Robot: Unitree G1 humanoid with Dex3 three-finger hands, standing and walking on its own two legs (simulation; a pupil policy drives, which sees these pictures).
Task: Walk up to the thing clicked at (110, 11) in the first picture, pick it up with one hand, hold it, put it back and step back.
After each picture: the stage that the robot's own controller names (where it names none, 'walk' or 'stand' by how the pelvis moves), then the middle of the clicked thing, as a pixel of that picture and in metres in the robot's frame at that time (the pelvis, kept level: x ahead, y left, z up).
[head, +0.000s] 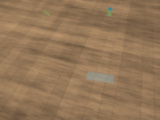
stand; (109, 11) +2.12 -0.43 -0.72
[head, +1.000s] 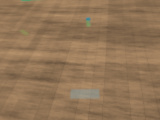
walk; (88, 22) +2.01 +0.05 -0.69
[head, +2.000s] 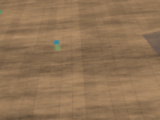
walk; (57, 45) +1.36 +0.37 -0.71
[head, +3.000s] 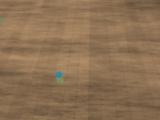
walk; (59, 77) +0.86 +0.29 -0.71
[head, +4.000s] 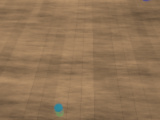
walk; (59, 110) +0.52 +0.21 -0.69
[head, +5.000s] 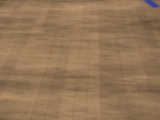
stand; out of the picture +0.37 +0.19 -0.70
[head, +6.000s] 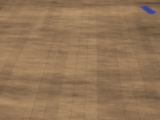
stand; out of the picture +0.35 +0.19 -0.72
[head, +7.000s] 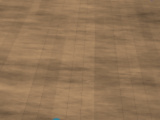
stand; out of the picture +0.38 +0.19 -0.71
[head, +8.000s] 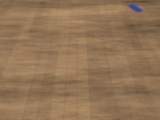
stand; out of the picture +0.35 +0.23 -0.72
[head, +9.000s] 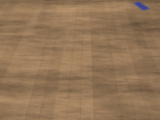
stand; out of the picture +0.38 +0.21 -0.73
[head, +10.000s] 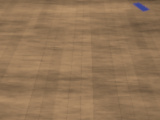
stand; out of the picture +0.38 +0.20 -0.73
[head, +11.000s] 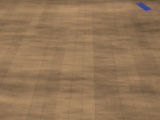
stand; out of the picture +0.37 +0.20 -0.73
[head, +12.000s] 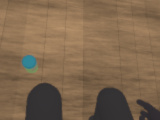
go down; (30, 64) +0.44 +0.25 -0.37
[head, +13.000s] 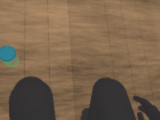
go down; (9, 57) +0.43 +0.29 -0.30
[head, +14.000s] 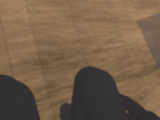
close in; out of the picture +0.40 +0.33 -0.22
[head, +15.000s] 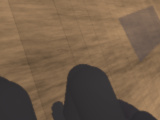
close; out of the picture +0.40 +0.33 -0.21
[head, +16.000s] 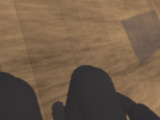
lift; out of the picture +0.36 +0.31 -0.22
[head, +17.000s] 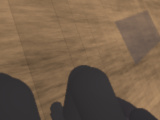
lift; out of the picture +0.36 +0.30 -0.21
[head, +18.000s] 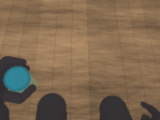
lift; (22, 82) +0.32 +0.22 -0.02
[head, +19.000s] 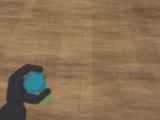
hold; (38, 89) +0.32 +0.17 +0.01
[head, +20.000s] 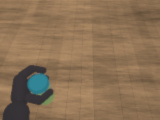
hold; (42, 90) +0.33 +0.16 +0.01
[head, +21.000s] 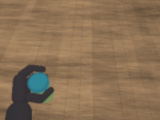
crouch; (42, 88) +0.33 +0.16 +0.00
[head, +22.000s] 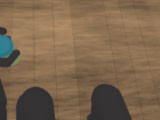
crouch; (6, 51) +0.44 +0.25 -0.08
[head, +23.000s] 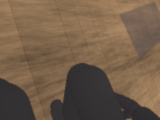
lower; out of the picture +0.39 +0.34 -0.22
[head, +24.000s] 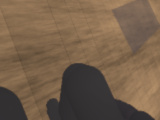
lower; out of the picture +0.41 +0.33 -0.22
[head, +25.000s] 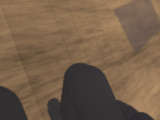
lower; out of the picture +0.41 +0.34 -0.22
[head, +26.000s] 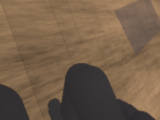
lower; out of the picture +0.40 +0.34 -0.22
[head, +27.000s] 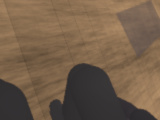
open; out of the picture +0.39 +0.33 -0.22
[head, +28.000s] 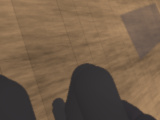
rise; out of the picture +0.39 +0.32 -0.22
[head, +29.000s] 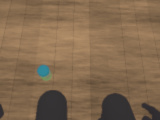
walk; (44, 73) +0.45 +0.23 -0.43
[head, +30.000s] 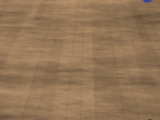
stand; out of the picture +0.39 +0.18 -0.66
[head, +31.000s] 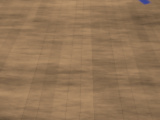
stand; out of the picture +0.39 +0.19 -0.67
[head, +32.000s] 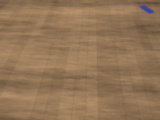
stand; out of the picture +0.41 +0.17 -0.72
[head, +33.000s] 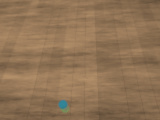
walk; (64, 106) +0.48 +0.22 -0.69
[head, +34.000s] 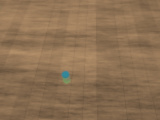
walk; (66, 77) +0.73 +0.18 -0.70
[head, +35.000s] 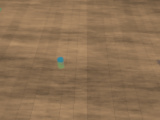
stand; (60, 62) +1.03 +0.22 -0.70
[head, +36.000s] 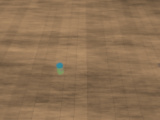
stand; (60, 68) +0.97 +0.23 -0.72
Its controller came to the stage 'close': yes
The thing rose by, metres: 0.71
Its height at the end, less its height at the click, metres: +0.00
